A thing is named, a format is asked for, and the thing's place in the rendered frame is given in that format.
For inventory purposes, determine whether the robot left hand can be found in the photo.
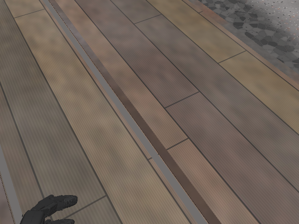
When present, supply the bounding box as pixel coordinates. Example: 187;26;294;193
20;194;78;224

